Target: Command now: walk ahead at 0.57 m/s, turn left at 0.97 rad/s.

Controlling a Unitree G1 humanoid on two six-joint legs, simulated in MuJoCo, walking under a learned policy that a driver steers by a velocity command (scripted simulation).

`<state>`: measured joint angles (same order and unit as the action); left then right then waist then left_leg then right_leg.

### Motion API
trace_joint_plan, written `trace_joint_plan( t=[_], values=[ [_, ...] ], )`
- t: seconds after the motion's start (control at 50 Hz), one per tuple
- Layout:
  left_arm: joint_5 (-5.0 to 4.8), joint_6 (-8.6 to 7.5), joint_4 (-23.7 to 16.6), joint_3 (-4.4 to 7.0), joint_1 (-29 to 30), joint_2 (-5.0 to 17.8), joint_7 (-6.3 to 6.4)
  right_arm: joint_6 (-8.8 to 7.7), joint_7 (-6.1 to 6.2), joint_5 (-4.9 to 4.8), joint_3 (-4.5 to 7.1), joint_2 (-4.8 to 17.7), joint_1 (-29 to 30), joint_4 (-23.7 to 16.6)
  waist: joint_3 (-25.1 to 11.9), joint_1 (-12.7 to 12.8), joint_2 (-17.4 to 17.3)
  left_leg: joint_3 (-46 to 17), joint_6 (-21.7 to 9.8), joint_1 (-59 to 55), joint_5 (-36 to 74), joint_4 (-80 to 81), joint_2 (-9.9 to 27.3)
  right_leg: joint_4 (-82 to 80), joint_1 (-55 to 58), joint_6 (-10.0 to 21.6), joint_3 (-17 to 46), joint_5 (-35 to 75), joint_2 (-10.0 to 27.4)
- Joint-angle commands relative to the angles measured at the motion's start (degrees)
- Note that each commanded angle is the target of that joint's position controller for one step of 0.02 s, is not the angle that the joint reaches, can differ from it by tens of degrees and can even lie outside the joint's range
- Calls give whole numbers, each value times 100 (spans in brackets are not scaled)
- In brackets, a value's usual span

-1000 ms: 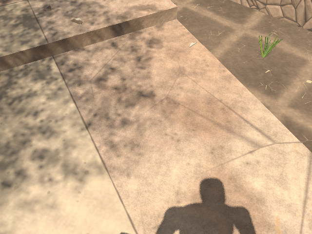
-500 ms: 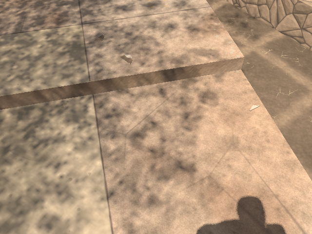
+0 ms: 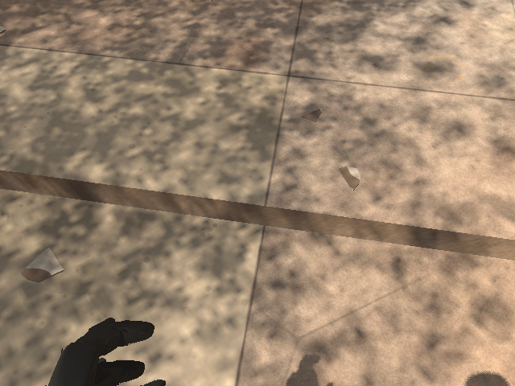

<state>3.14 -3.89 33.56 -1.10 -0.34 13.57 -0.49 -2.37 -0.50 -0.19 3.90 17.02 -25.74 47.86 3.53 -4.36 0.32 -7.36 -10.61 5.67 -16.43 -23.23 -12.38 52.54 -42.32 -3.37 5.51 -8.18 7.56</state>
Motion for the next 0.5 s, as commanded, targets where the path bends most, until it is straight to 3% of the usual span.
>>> trace_joint_plan(
  t=[0.02,0.06,0.08,0.1,0.12,0.14,0.16,0.18,0.2,0.22,0.24,0.26,0.28,0.3,0.32,0.36,0.42,0.46,0.48,0.5],
  values=[
    [-295,-283,-596,171,792,283,71,-48,163,-415,174,484,153,-529,-312,-101,262,-1247,150,1419,3616,88,698,-1785,1866,26,-493,1114,-1215],
    [-432,-427,-684,333,788,572,124,44,281,-313,225,810,208,-465,-501,54,-313,-1722,372,941,2907,-115,817,-2779,2363,14,-334,1549,-1460],
    [-459,-455,-636,461,546,846,162,73,324,-250,256,887,423,-552,-639,203,-546,-1772,512,729,2926,-587,777,-2961,2625,56,-190,1759,-1412],
    [-443,-471,-554,563,90,1030,210,86,338,-219,272,874,636,-651,-936,466,-694,-1703,704,684,3108,-1236,667,-3113,3195,110,-207,2155,-1332],
    [-366,-460,-359,624,-889,1075,236,105,324,-188,232,726,871,-782,-1552,985,-836,-1423,996,825,2999,-2436,427,-3210,4339,253,-138,2895,-1036],
    [-257,-377,-163,585,-1834,1138,242,159,303,-3,27,27,605,-954,-2509,1074,-195,-911,1203,1760,-839,-4244,183,-2150,6087,720,959,4526,468],
    [-3,-303,-227,507,-1986,1145,169,158,212,-60,-61,-83,-682,-1070,-3559,507,1594,-932,1331,2863,-3249,-6060,-88,-1904,7294,1860,3151,5900,2258],
    [-140,-209,-242,625,-1451,1265,153,226,110,-195,11,569,-956,-1082,-3805,356,1653,-738,1440,3256,-2145,-6927,792,-2377,6925,2260,3971,3008,2591],
    [-148,-105,-476,547,-950,774,255,334,116,-229,111,879,-118,-1171,-2917,564,925,-334,1527,3482,-1510,-6805,1120,-2770,6052,2032,2991,1313,1867],
    [-176,16,-465,441,-584,537,319,432,154,-198,175,994,438,-1328,-1925,502,333,35,1584,3580,-1026,-6548,1268,-3072,4919,1720,2087,708,1419],
    [-156,65,-426,392,-430,561,315,511,203,-131,179,940,685,-1419,-1341,421,201,148,1610,3322,-916,-6413,1329,-3296,3890,1668,1688,900,1026],
    [-138,72,-264,426,-348,717,287,537,193,-107,107,682,707,-1516,-891,253,226,136,1542,3003,-1017,-5944,1391,-3445,3081,1655,1305,1201,784],
    [-125,22,-114,451,-392,772,231,506,195,-75,5,376,688,-1548,-724,188,303,224,1476,2673,-1155,-5355,1358,-3546,2580,1649,895,1882,565],
    [-133,-29,21,465,-392,802,158,431,205,-47,-92,117,643,-1536,-792,120,365,321,1433,2341,-1331,-4661,1299,-3546,2394,1696,568,2766,439],
    [-150,-70,125,470,-384,804,89,350,213,2,-168,-19,667,-1486,-997,107,355,377,1392,1990,-1329,-3952,1294,-3504,2367,1764,380,3462,386],
    [-261,-52,273,464,-349,753,-26,259,198,101,-245,-92,789,-1365,-1384,145,411,418,1339,1312,-550,-2678,1345,-3412,2434,1823,310,3673,309],
    [-390,118,313,593,-429,1169,-77,316,160,52,-162,268,1126,-1408,-1280,172,597,553,1233,807,262,-1585,1097,-3403,2323,1717,650,1629,296],
    [-474,238,264,601,-503,1189,-42,372,151,78,-69,490,1340,-1540,-967,137,619,567,934,204,435,-804,1066,-3388,1666,1342,945,-327,101],
    [-462,258,264,552,-610,1024,-34,400,188,119,-1,702,1300,-1639,-875,86,427,190,678,-182,279,-436,1512,-3144,1189,1023,970,-1331,-113],
    [-453,239,146,487,-765,750,-56,449,250,257,107,1149,1174,-1689,-1033,146,-499,-789,148,-628,186,-153,2689,-2217,416,654,417,-2241,-588]
  ],
)
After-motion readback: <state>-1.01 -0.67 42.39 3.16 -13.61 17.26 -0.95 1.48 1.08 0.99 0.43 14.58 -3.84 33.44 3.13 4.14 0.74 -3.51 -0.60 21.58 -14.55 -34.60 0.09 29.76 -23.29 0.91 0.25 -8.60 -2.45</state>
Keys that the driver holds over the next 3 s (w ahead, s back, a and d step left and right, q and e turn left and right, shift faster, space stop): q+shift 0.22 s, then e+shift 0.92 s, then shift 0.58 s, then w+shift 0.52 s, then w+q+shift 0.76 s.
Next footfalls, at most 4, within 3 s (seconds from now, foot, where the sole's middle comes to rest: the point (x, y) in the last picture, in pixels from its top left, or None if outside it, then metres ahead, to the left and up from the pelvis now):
0.14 right None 0.37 -0.14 -0.77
0.48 left None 0.27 0.08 -0.77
0.82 right None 0.26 -0.19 -0.77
1.30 left None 0.37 -0.01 -0.77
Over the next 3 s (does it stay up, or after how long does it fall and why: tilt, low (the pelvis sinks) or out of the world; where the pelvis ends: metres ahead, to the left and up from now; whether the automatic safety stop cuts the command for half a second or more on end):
stays up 1.03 -0.38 0.04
